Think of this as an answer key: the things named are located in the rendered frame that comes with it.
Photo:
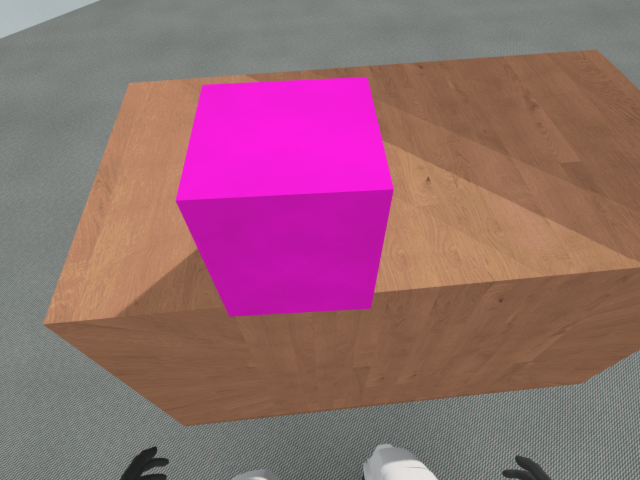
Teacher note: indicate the pedestal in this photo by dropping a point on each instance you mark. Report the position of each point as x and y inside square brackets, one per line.
[511, 257]

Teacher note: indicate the right robot shin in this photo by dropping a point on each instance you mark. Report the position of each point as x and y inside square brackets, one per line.
[383, 446]

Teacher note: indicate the robot right hand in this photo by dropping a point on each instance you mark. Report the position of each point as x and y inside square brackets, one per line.
[535, 471]

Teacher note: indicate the carton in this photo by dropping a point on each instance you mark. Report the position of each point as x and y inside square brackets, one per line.
[286, 191]

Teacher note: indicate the robot right thigh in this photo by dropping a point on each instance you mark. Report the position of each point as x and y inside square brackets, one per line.
[395, 464]

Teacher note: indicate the robot left hand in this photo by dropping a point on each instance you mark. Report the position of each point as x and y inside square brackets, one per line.
[144, 462]

